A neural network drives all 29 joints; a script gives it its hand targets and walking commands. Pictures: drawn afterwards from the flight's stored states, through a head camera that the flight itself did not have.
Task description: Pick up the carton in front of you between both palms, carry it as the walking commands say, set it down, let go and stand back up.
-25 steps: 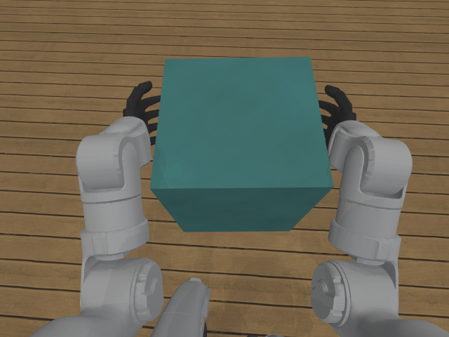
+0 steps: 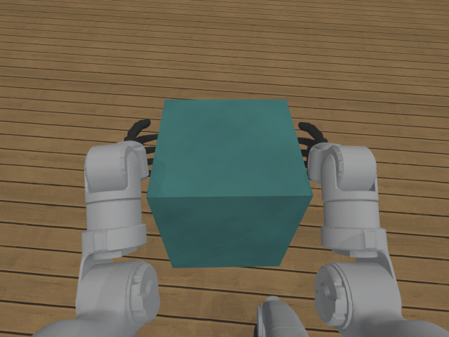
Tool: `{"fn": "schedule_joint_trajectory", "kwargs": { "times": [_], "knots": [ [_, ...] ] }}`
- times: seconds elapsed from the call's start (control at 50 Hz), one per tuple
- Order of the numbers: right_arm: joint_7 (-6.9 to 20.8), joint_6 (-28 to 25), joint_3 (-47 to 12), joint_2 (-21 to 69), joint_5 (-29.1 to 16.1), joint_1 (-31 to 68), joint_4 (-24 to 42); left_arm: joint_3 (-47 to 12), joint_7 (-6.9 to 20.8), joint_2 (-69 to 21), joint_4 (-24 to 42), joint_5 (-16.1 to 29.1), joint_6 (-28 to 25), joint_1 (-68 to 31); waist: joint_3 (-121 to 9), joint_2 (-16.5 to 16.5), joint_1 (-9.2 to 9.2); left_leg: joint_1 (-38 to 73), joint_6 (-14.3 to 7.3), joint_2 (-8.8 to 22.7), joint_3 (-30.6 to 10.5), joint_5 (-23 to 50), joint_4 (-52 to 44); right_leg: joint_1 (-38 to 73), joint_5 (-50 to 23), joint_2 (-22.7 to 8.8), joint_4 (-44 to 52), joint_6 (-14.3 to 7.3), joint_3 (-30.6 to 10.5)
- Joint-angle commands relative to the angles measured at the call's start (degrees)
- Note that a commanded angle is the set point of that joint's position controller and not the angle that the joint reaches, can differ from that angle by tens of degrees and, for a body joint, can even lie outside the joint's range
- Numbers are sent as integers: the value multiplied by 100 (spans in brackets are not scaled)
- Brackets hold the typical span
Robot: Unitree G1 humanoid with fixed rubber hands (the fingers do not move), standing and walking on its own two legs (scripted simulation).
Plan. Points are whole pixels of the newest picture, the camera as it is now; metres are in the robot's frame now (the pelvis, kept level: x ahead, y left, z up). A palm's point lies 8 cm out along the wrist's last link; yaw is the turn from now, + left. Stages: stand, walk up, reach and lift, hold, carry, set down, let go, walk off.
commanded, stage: carry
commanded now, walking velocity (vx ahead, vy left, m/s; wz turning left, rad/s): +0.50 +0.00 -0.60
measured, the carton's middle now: (226, 188) +0.36 -0.01 +0.04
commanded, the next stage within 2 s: none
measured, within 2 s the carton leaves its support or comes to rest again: neither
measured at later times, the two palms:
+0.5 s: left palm (195, 72) +0.64 +0.05 +0.10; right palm (327, 91) +0.57 -0.24 +0.09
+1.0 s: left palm (257, 17) +0.91 -0.13 +0.09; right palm (361, 48) +0.74 -0.38 +0.09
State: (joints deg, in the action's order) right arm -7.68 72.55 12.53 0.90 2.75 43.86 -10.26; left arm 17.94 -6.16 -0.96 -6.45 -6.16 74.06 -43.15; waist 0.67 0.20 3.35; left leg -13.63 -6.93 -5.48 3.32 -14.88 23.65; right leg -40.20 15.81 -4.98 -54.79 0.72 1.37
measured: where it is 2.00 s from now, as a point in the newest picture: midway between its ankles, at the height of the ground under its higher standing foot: (278, 142)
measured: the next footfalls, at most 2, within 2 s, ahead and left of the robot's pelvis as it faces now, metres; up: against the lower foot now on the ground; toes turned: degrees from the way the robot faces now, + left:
right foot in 0.18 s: +0.30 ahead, -0.12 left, +0.00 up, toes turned -11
left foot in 0.60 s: +0.59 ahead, +0.06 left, +0.00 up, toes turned -10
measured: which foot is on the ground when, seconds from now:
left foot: down 0.00-0.22, up 0.24-0.58, down 0.60-1.00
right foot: up 0.00-0.16, down 0.18-0.60, up 0.62-1.00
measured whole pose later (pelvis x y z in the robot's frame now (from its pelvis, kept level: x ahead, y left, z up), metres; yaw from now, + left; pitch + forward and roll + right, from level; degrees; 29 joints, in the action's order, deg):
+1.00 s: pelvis +0.61 -0.12 +0.00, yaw -32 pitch +3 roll -1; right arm -4.9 70.1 5.1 7.5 6.1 7.4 18.1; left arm 6.2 -4.6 -7.5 18.9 -7.5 70.7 -8.5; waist -9.8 0.3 1.9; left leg 2.3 6.0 9.5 21.1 -20.8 17.9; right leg -30.0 7.8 -3.2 -31.8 -2.7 10.2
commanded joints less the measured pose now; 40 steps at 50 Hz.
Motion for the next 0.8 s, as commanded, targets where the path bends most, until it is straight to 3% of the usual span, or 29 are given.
{"fn": "schedule_joint_trajectory", "kwargs": {
  "times": [0.0, 0.06, 0.1, 0.14, 0.16, 0.18, 0.2, 0.22, 0.24, 0.26, 0.28, 0.32, 0.38, 0.46, 0.52, 0.54, 0.56, 0.58, 0.6, 0.62, 0.64, 0.66, 0.68, 0.72, 0.78],
  "knots": [
    [1364, -266, -3330, 6651, -2477, 4146, 1160, -3914, 1110, -6581, 296, 2471, -280, -3873, -2695, -601, 44, 2379, -396, 1581, -712, 3738, -307, -16, -818, 151, 1079, -59, 362],
    [1308, -372, -3410, 6390, -2086, 3348, 1216, -4265, 1206, -6685, 507, 2665, -383, -3520, -2553, -677, 5, 2682, -76, 1375, -52, 4428, -211, 465, -1562, 465, 2211, -154, 799],
    [1293, -427, -3464, 6237, -1855, 2842, 1282, -4440, 1290, -6707, 640, 2759, -432, -3235, -2565, -848, -50, 2841, 124, 1352, 234, 5389, 125, 1066, -1803, 747, 2819, -272, 1083],
    [1325, -444, -3593, 6182, -1719, 2402, 1412, -4569, 1357, -6700, 783, 2765, -477, -2838, -2889, -959, -274, 2628, 413, 1376, 684, 6091, 1191, 2372, -1978, 994, 3388, -445, 1368],
    [1364, -444, -3703, 6183, -1714, 2209, 1467, -4605, 1391, -6717, 840, 2726, -495, -2612, -3087, -797, -422, 1913, 599, 1346, 794, 5260, 1977, 3448, -2240, 749, 3547, -602, 1020],
    [1419, -424, -3821, 6178, -1739, 2111, 1553, -4586, 1419, -6686, 852, 2665, -507, -2214, -3385, -159, -571, 605, 716, 1290, 604, 3461, 2975, 4830, -3433, -151, 2845, -902, -201],
    [1477, -372, -3903, 6391, -1828, 1832, 1611, -4579, 1417, -6488, 754, 2475, -559, -1824, -3920, 1391, -638, -1713, 1171, 425, 225, 342, 4869, 6733, -3964, -1435, 2831, -2132, -2695],
    [1517, -399, -3941, 6370, -1773, 1619, 1715, -4601, 1434, -6589, 892, 2505, -565, -1498, -3808, 1253, -684, -2909, 1220, 266, -275, -1545, 5908, 7031, -4118, -1629, 3109, -2431, -3265],
    [1530, -444, -3972, 6457, -1790, 1499, 1887, -4688, 1445, -6661, 1230, 2518, -576, -1444, -3645, 739, -675, -3377, 1115, 639, -613, -1456, 5977, 7003, -4035, -1503, 3076, -2254, -2795],
    [1534, -491, -4050, 6489, -1806, 1410, 2154, -4829, 1450, -6742, 1586, 2540, -606, -1406, -3352, -9, -634, -3345, 942, 854, -617, -1057, 5253, 6469, -3858, -1316, 3229, -1834, -2336],
    [1535, -535, -4168, 6515, -1810, 1321, 2404, -4986, 1446, -6762, 1973, 2588, -647, -1446, -3114, -181, -561, -3181, 908, 998, -596, -851, 4607, 5993, -3454, -1201, 3428, -1559, -2076],
    [1528, -597, -4380, 6477, -1803, 854, 2803, -5170, 1437, -6669, 2506, 2582, -701, -1142, -2947, 46, -430, -2440, 1003, 1029, -371, -663, 3620, 5087, -2813, -910, 3774, -1296, -1561],
    [1523, -666, -4687, 6392, -1784, -4, 3096, -5259, 1464, -6205, 2810, 2344, -737, -85, -2673, 564, -438, -2158, 1224, 957, -67, -687, 2403, 4568, -2831, -595, 3821, -1334, -1056],
    [1546, -540, -4790, 6093, -1818, -813, 3399, -5139, 1566, -5948, 2804, 2187, -613, 1120, -2403, 930, -467, -1569, 1298, 807, 290, 646, 1097, 4165, -3338, -310, 3678, -1014, -698],
    [1644, -384, -4818, 5866, -1898, -910, 3393, -5088, 1605, -5777, 2721, 2109, -501, 1320, -2113, 896, -482, -852, 1287, 663, 489, 1129, 226, 3782, -3091, -154, 3357, -862, -643],
    [1675, -342, -4804, 5811, -1924, -942, 3339, -5082, 1611, -5726, 2692, 2117, -461, 1272, -2086, 764, -405, -182, 1262, 601, 658, 1344, -206, 3385, -2625, -74, 3015, -767, -555],
    [1698, -305, -4772, 5748, -1927, -1002, 3255, -5085, 1612, -5651, 2658, 2109, -419, 1248, -2199, 505, -327, 956, 1183, 757, 588, 1174, -259, 2601, -2040, 66, 2448, -620, -441],
    [1700, -268, -4692, 5594, -1880, -1111, 3135, -5065, 1625, -5541, 2616, 2107, -365, 1213, -2457, -165, -227, 2029, 953, 1756, -496, 169, -418, 1625, -845, 326, 1308, -388, -169],
    [1689, -263, -4538, 5460, -1772, -1142, 2882, -5123, 1644, -5472, 2636, 2197, -273, 1004, -2489, -1749, -238, 2649, 265, 3318, -2922, -178, -957, 241, 1114, 911, -101, -217, 188],
    [1671, -280, -4481, 5516, -1726, -1184, 2771, -5224, 1678, -5448, 2631, 2270, -228, 763, -2520, -1718, -222, 2469, -225, 3648, -3526, -455, -943, -118, 1617, 447, -867, -314, -177],
    [1668, -302, -4469, 5679, -1748, -1105, 2818, -5244, 1711, -5540, 2578, 2358, -244, 639, -2200, -1085, -211, 1991, -210, 3488, -3136, -673, -1036, -171, 1555, 188, -1138, -367, -266],
    [1679, -328, -4483, 5829, -1783, -953, 2876, -5280, 1733, -5674, 2549, 2409, -293, 543, -1947, -619, -223, 1609, -96, 3299, -2497, -801, -1187, -158, 1201, -34, -1045, -355, -267],
    [1695, -357, -4514, 5948, -1839, -805, 2920, -5318, 1737, -5784, 2565, 2441, -335, 465, -1770, -508, -239, 1267, 96, 3114, -1884, -1079, -1454, 12, 909, -160, -638, -286, -243],
    [1732, -413, -4568, 6046, -1907, -730, 2926, -5389, 1695, -5866, 2610, 2414, -400, 415, -1569, -904, -247, 939, 310, 2809, -754, -690, -1690, 347, 301, -148, 50, -152, 56],
    [1757, -425, -4604, 5861, -1985, -791, 3002, -5376, 1593, -5816, 2590, 2301, -447, 630, -1593, -882, -257, 986, 312, 2680, 55, -275, -1688, 516, -233, -90, 813, -93, 304]
  ]
}}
